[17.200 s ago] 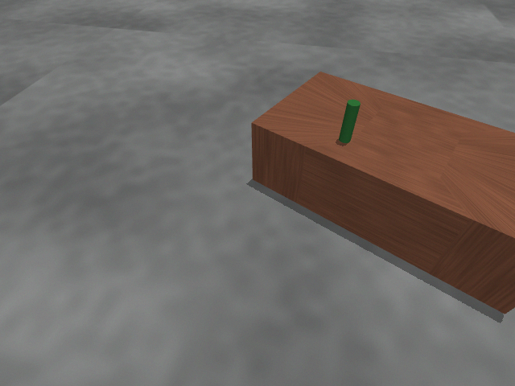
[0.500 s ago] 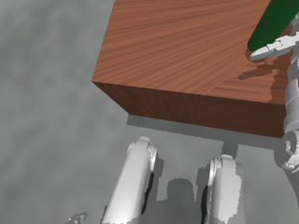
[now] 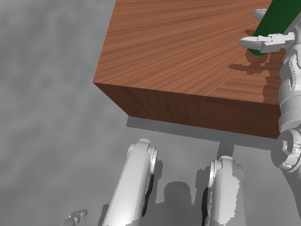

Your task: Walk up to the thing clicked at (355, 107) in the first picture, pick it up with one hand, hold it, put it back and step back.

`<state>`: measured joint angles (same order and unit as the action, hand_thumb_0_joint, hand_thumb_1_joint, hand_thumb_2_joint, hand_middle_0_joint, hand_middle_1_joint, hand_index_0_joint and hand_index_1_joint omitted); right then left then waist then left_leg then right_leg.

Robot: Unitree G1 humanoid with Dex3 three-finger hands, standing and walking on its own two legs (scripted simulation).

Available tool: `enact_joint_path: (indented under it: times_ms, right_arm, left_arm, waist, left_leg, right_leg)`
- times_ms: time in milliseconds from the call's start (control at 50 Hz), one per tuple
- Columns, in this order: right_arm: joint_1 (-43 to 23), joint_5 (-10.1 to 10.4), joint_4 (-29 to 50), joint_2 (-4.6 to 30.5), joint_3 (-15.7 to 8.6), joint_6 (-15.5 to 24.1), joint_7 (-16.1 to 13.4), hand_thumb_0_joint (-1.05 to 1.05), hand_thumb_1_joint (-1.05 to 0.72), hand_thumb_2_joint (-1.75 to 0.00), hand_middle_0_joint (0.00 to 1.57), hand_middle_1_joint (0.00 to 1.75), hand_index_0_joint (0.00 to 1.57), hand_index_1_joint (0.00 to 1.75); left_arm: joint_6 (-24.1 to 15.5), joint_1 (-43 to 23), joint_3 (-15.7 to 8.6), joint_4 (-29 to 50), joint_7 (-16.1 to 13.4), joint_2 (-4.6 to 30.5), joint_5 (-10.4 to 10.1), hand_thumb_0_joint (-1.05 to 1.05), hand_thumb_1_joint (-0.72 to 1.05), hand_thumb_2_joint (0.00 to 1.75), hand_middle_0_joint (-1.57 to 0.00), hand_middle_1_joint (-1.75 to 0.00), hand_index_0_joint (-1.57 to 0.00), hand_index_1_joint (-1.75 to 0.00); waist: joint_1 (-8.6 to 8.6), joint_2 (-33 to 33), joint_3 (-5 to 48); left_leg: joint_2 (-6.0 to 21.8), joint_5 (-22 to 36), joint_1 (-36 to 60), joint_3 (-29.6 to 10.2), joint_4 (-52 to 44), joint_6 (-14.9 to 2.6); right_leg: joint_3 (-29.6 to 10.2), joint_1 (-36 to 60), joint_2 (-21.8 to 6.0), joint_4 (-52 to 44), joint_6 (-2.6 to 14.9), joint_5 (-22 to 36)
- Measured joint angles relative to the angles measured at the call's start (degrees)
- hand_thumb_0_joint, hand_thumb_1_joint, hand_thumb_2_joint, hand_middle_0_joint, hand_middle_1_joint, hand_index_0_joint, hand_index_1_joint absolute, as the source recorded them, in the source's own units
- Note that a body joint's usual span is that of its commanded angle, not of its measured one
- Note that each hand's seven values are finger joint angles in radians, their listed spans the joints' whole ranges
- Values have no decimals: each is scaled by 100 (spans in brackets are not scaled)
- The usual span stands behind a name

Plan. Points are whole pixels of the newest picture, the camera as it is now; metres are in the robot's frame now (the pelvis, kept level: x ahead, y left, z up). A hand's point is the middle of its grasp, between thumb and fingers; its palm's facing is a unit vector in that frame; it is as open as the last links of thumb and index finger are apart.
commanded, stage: close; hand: right
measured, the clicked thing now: (277, 18) +0.60 -0.15 +0.05
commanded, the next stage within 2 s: settle in 0.24 s
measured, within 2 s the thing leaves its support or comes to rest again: leaves its support in 0.72 s
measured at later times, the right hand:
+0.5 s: hand (271, 25) +0.59 -0.15 +0.04, palm faces +0.03 +1.00 -0.02, open 7.0 cm
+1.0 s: hand out of the picture +0.60 -0.15 +0.10, palm faces +0.04 +1.00 -0.02, open 7.0 cm
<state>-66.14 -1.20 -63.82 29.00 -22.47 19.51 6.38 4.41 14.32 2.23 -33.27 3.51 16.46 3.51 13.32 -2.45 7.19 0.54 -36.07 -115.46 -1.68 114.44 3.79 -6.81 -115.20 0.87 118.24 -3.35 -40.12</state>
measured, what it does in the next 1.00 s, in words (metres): rises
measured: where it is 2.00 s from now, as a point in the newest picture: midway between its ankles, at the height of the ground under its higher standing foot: (174, 211)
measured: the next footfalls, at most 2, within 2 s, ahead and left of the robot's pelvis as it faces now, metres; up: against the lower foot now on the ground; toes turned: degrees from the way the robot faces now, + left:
none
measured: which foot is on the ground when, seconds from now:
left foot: down 0.00-1.00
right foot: down 0.00-1.00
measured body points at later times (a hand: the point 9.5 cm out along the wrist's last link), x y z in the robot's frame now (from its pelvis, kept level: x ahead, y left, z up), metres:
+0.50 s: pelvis +0.00 +0.00 +0.00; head +0.22 -0.03 +0.38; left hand +0.03 +0.27 -0.12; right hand +0.58 -0.20 +0.04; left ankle +0.10 +0.15 -0.40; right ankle +0.07 -0.14 -0.40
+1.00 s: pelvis +0.01 +0.00 +0.06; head +0.24 -0.03 +0.45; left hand +0.03 +0.29 -0.04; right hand +0.59 -0.20 +0.10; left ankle +0.10 +0.15 -0.40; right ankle +0.07 -0.14 -0.40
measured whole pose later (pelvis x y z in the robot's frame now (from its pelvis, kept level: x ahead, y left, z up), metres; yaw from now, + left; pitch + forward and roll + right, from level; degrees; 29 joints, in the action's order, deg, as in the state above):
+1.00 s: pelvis +0.01 +0.00 +0.06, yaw +0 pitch +37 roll +4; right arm -64.7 0.2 -63.6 28.9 -21.0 17.7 4.3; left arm 2.7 15.6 0.1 -36.3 1.3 17.2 2.3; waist 13.6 -2.5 7.8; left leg 0.6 -35.0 -104.2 -1.1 102.4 3.4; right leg -6.0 -104.1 -0.5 106.5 -2.6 -39.2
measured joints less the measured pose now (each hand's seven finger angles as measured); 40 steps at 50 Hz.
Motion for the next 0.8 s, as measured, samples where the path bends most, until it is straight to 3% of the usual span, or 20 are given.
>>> enact_joint_path:
  times_ms: [120, 200, 480, 660, 800]
  right_arm:
    - [-97, -25, -166, 89, 17, 44, -86, 0, 7, -43, 95, 67, 94, 68]
    - [-142, -27, -257, 125, -3, 84, -68, -2, 4, -53, 95, 77, 102, 77]
    - [-27, -9, -105, 34, 6, 164, -106, -5, -1, -101, 85, 99, 91, 100]
    - [273, -110, 279, -73, 91, -213, -217, -4, 2, -105, 86, 103, 91, 102]
    - [501, 114, 453, -204, 109, -423, -244, -4, 3, -107, 87, 102, 92, 101]
  left_arm:
    - [-4, 38, 17, -47, -10, -18, 15, 0, 90, 90, -19, -30, -19, -29]
    - [1, 78, 37, -54, -3, -14, 11, 0, 90, 90, -19, -30, -19, -30]
    - [26, 38, 120, 77, 33, -65, 6, 0, 90, 89, -20, -30, -20, -30]
    - [35, -18, 36, 98, -31, -112, -44, 0, 91, 89, -20, -30, -20, -30]
    - [-44, 24, -100, -84, -159, -73, -131, 0, 91, 89, -20, -30, -20, -30]
  waist:
    - [43, -6, 19]
    - [52, -16, 33]
    - [66, -9, 41]
    - [26, -77, 42]
    - [-68, -84, 40]
  left_leg:
    - [-15, 22, -38, 1, 15, 0]
    - [-18, 29, -67, 10, 17, 2]
    - [3, 26, -65, 3, 49, 8]
    - [10, 49, 161, -8, -188, 23]
    - [11, 69, 634, -3, -628, 11]
  right_leg:
    - [-3, -33, -12, 23, 6, 9]
    - [-12, -73, -12, 41, 16, 12]
    - [-7, -100, 14, 90, 23, 22]
    - [32, 130, -13, -154, 44, 45]
    - [80, 622, -69, -612, 70, 62]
